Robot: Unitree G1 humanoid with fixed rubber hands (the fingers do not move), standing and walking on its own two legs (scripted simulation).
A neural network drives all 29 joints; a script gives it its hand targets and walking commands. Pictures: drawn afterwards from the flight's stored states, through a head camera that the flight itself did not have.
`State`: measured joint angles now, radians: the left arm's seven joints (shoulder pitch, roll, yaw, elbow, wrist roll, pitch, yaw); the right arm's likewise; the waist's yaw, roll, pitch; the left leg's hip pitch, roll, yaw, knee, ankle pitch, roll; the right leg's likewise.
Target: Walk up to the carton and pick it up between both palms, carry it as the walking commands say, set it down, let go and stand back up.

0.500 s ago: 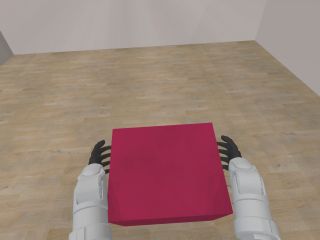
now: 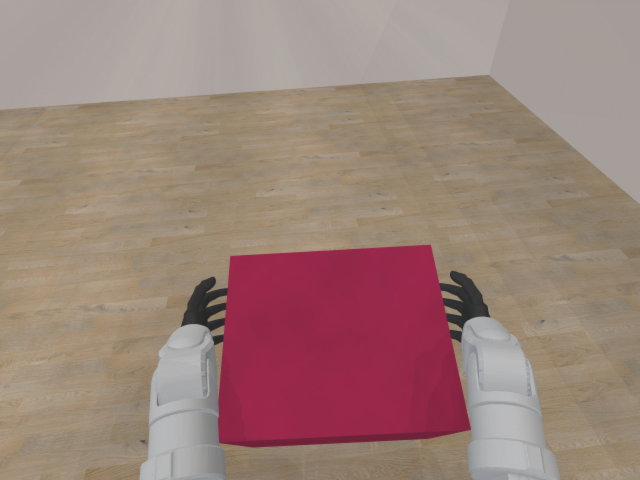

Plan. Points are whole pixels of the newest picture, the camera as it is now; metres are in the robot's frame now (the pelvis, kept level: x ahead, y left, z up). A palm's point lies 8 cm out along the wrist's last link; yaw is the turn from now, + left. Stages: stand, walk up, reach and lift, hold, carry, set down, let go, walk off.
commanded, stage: reach and lift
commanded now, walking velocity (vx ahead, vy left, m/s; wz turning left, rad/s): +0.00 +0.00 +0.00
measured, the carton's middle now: (335, 353) +0.30 +0.00 -0.04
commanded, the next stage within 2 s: hold in 0.46 s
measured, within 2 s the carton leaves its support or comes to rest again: neither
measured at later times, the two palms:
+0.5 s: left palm (198, 337) +0.28 +0.18 +0.04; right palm (475, 335) +0.27 -0.18 +0.04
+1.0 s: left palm (200, 337) +0.28 +0.18 +0.04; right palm (475, 332) +0.28 -0.18 +0.05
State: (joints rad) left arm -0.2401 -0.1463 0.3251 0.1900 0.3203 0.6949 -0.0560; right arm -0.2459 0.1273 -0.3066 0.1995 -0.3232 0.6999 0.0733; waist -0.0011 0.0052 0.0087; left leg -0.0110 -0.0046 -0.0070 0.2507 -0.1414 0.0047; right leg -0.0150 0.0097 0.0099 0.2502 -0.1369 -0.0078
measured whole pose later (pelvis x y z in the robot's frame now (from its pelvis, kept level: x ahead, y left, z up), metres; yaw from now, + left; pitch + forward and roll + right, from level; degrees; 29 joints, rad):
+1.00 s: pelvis -0.01 +0.00 -0.02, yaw -1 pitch +1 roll +1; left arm -0.23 -0.09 0.26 0.14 0.25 0.76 0.01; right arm -0.24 0.12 -0.24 0.15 -0.27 0.75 0.02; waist 0.00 -0.02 -0.12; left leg -0.28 0.00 0.01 0.52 -0.25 0.00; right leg -0.31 0.00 -0.01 0.57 -0.27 -0.01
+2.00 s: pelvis -0.11 -0.18 -0.04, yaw -30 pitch +4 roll -1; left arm -0.17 -0.13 0.20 -0.33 0.15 1.16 0.11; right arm -0.16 0.13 -0.20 -0.29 -0.11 1.14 -0.13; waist 0.00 -0.06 -0.07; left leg -0.43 0.09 0.18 0.71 -0.32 0.05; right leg -0.55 0.11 -0.06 0.83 -0.38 -0.06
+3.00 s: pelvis -0.39 -0.33 -0.03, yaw -66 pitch +3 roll -3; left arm -0.22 -0.13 0.21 -0.30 0.14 1.16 0.10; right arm -0.18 0.13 -0.20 -0.32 -0.16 1.18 -0.11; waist 0.02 0.05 -0.07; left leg -0.41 0.39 0.23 0.73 -0.34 -0.13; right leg -0.37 -0.02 -0.09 0.58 -0.23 0.03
